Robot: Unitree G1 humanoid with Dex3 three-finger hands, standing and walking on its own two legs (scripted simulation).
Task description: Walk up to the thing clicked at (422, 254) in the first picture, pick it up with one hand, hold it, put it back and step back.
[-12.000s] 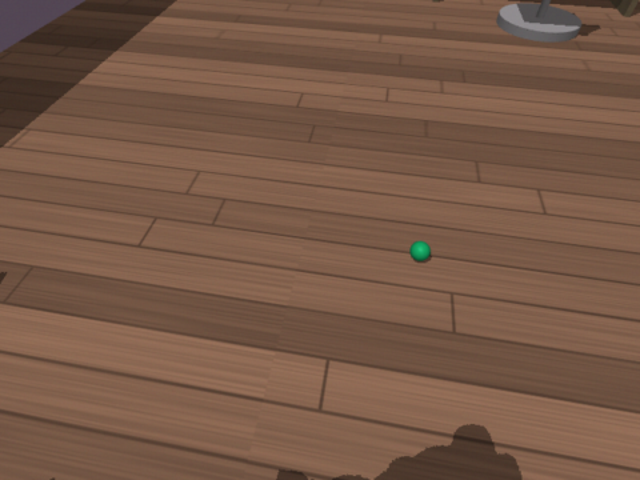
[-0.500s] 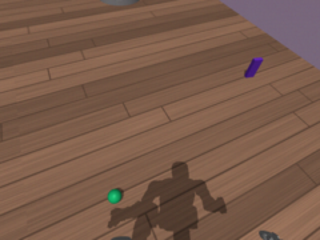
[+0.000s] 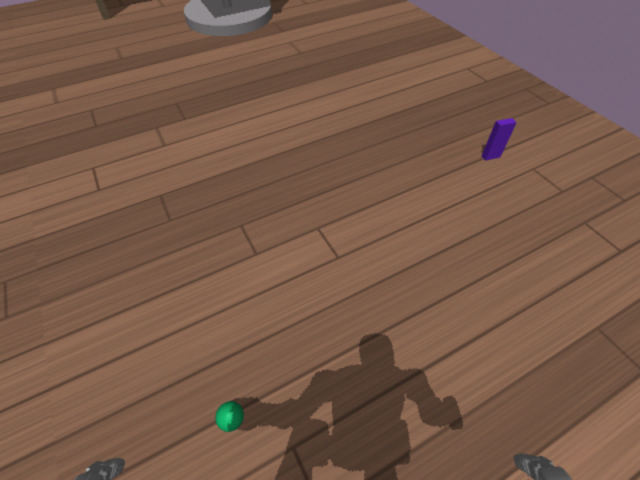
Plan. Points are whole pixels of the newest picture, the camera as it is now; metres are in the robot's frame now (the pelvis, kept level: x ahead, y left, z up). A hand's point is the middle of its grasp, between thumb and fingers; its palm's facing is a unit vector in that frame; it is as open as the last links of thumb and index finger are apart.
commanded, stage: walk up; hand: left
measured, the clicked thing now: (229, 416) +0.37 +0.26 -0.74
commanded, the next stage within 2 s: none
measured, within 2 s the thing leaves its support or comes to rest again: neither
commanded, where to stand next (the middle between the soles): -0.01 +0.01 m, yaw +2 degrees
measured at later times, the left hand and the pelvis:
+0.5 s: hand out of the picture +0.05 +0.27 -0.16, palm faces -0.01 -0.95 -0.32, open 7.4 cm; pelvis -0.03 +0.01 +0.00, yaw +0 degrees
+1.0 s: hand out of the picture +0.02 +0.27 -0.16, palm faces +0.01 -0.94 -0.33, open 7.4 cm; pelvis -0.03 +0.02 +0.00, yaw +1 degrees
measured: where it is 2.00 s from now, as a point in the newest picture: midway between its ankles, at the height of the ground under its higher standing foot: outside the picture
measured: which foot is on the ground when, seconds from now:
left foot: down 0.00-1.00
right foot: down 0.00-1.00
